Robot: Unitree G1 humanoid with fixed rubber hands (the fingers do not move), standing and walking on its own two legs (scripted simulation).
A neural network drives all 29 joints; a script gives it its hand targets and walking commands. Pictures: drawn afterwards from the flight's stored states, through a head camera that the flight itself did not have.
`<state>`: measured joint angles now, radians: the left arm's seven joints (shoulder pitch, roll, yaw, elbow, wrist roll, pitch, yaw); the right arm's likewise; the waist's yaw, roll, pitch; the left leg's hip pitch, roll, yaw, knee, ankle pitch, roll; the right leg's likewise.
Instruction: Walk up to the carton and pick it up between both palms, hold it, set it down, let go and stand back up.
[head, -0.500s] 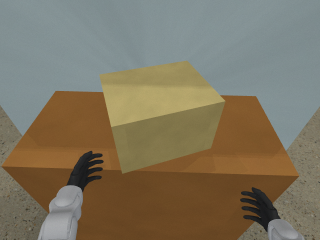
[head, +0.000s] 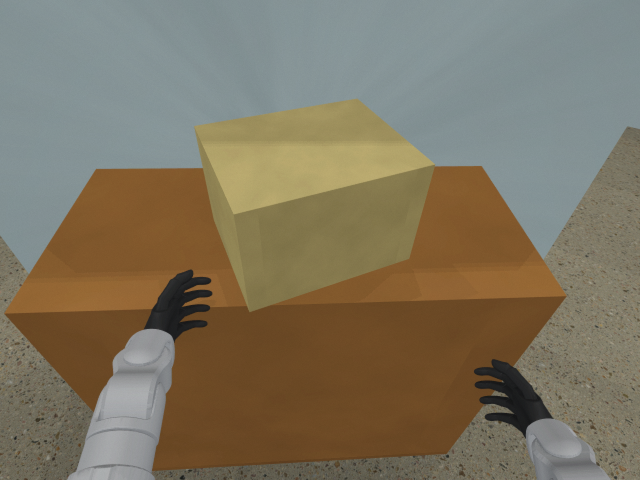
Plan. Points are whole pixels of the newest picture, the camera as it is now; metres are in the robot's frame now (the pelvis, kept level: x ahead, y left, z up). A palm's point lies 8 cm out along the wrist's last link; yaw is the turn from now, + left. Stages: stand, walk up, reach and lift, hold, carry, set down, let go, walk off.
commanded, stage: stand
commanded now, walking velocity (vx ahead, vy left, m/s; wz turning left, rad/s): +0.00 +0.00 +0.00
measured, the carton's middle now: (307, 196) +0.54 +0.02 +0.08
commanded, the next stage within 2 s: none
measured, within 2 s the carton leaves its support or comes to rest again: neither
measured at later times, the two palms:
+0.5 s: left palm out of the picture +0.12 +0.29 -0.14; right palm out of the picture +0.13 -0.29 -0.09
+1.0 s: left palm (147, 435) +0.25 +0.26 -0.13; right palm (549, 425) +0.23 -0.33 -0.09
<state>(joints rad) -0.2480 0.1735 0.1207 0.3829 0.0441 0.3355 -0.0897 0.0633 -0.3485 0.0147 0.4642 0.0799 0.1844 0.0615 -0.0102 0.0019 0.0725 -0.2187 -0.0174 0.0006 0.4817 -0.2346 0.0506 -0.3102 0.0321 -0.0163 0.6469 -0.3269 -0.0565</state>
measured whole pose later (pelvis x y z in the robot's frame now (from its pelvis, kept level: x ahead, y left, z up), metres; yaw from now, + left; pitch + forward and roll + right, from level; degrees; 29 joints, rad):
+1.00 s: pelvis +0.11 -0.03 -0.03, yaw -3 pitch +1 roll +0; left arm 0.15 0.35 0.12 0.75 0.04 -0.01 0.00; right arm 0.22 -0.35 -0.04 0.56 0.03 -0.03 -0.03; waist -0.01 -0.04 0.13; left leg -0.18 -0.01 -0.03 0.69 -0.51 0.03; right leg -0.24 0.00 0.00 0.69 -0.46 -0.01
